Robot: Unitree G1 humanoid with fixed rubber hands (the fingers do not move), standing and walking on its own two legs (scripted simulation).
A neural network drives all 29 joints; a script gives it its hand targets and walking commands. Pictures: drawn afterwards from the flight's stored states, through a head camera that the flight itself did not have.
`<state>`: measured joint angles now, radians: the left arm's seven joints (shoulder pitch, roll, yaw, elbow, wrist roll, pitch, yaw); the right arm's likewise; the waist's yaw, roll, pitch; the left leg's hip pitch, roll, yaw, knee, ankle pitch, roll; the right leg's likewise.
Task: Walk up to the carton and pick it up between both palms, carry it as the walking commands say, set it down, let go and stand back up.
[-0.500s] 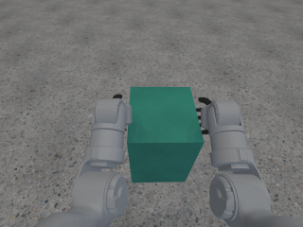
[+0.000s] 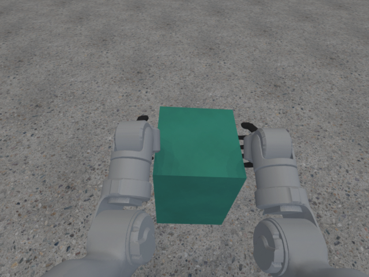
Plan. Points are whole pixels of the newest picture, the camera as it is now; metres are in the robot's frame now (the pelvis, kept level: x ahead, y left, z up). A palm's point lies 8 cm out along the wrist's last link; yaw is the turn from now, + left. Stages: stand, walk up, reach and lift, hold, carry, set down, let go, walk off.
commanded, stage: carry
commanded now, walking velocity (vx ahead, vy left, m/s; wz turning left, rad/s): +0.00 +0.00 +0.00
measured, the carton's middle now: (192, 169) +0.37 +0.02 +0.02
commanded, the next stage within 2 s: none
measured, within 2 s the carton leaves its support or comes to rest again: neither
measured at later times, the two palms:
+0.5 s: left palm (144, 141) +0.36 +0.12 +0.13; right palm (261, 150) +0.36 -0.12 +0.12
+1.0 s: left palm (142, 153) +0.35 +0.13 +0.10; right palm (255, 158) +0.35 -0.11 +0.09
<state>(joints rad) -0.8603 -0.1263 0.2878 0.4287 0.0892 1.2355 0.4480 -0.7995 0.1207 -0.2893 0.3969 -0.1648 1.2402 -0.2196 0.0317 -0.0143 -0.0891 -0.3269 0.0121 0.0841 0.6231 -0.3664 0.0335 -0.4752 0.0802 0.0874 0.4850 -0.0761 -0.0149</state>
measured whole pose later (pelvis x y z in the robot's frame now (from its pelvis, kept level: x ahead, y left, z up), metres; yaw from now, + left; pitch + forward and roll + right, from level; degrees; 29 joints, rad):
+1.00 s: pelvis +0.00 +0.00 +0.00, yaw +0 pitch +4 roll +0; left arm -0.77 -0.15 0.31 0.52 0.18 1.05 0.35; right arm -0.75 0.12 -0.27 0.53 -0.19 1.06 -0.21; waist 0.03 0.00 -0.11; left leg -0.32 0.01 0.08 0.62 -0.36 0.03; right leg -0.48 0.08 0.09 0.50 -0.08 -0.01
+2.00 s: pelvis -0.01 +0.02 +0.00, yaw +0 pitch +4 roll +2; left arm -0.57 -0.24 0.23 0.09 0.10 1.23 0.41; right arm -0.51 0.21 -0.20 -0.01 -0.20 1.30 -0.26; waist 0.03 0.00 -0.11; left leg -0.38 -0.05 0.11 0.73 -0.36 0.07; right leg -0.47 -0.03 0.09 0.67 -0.28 0.03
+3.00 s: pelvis -0.08 +0.17 -0.01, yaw -2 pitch +4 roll +1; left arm -0.48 -0.22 0.21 0.00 0.10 1.23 0.40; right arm -0.49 0.23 -0.18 0.03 -0.20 1.25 -0.24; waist 0.03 -0.04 -0.08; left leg -0.38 -0.01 0.07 0.65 -0.34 0.02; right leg -0.49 -0.08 0.05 0.94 -0.47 0.10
